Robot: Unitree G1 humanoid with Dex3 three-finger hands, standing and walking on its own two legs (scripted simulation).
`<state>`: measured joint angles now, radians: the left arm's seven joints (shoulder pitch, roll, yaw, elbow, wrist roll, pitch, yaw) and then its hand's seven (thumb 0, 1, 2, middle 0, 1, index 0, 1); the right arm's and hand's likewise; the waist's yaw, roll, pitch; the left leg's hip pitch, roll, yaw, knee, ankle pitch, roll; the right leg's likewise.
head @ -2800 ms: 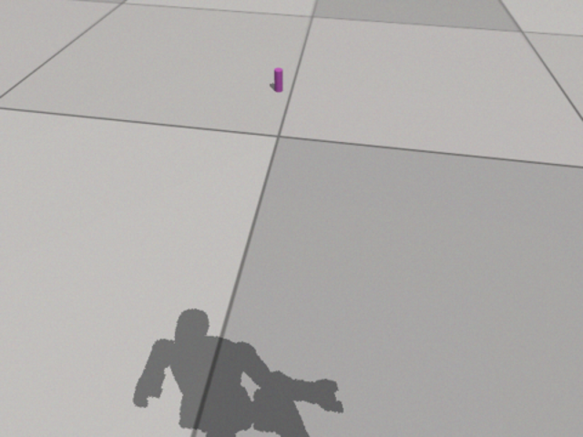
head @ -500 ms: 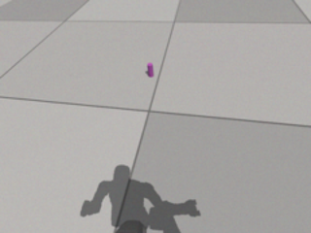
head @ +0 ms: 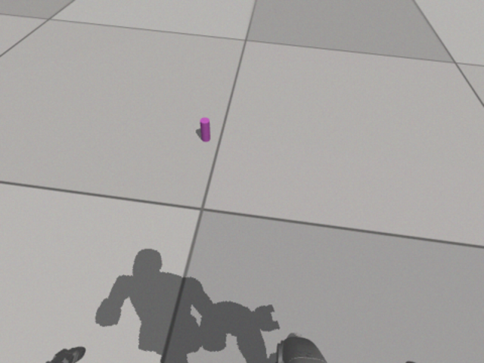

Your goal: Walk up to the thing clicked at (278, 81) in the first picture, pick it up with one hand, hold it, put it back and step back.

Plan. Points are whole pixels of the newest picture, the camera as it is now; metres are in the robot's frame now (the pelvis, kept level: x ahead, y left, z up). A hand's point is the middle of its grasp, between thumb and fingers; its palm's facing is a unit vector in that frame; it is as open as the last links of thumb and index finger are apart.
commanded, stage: walk up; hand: left
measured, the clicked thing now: (205, 129) +1.41 +0.22 -0.70
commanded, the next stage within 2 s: none
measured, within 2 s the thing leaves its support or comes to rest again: neither
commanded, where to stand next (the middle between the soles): +1.06 +0.02 m, yaw -1 degrees
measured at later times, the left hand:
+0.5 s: hand (126, 280) +0.28 +0.24 -0.13, palm faces +0.01 -0.92 -0.38, open 7.4 cm
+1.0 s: hand (143, 182) +0.55 +0.27 -0.14, palm faces -0.07 -0.93 -0.36, open 7.4 cm
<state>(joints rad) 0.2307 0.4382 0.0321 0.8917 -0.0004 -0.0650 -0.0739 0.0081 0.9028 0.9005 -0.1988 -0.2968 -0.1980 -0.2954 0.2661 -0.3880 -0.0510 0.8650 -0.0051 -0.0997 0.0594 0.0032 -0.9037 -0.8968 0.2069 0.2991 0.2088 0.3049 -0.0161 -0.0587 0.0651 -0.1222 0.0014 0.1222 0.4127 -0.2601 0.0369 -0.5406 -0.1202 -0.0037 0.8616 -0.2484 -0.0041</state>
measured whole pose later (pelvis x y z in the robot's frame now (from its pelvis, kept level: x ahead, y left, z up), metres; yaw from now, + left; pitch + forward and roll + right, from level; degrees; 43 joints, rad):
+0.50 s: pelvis +0.24 -0.04 +0.00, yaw +2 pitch -2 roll -1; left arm 0.31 0.40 0.04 0.89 0.01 -0.09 -0.06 0.01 0.90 0.90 -0.20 -0.30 -0.20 -0.30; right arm 0.24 -0.42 -0.07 0.91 -0.03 -0.04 0.09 0.01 -0.91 -0.90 0.20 0.30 0.21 0.30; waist 0.03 0.05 0.06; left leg -0.52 0.11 0.01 0.72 -0.19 0.00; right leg -0.12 -0.02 -0.12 0.41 -0.25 -0.03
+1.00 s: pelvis +0.47 -0.01 -0.01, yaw +0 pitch -2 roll +2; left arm 0.24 0.43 0.05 0.92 0.01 -0.06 -0.08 0.01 0.90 0.90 -0.20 -0.30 -0.20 -0.30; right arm 0.33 -0.41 -0.05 0.88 -0.01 -0.08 0.06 0.01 -0.90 -0.90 0.21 0.30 0.21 0.31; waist -0.03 -0.02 0.07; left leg -0.10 0.03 0.12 0.48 -0.34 0.00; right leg -0.47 -0.11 -0.03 0.64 -0.17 -0.01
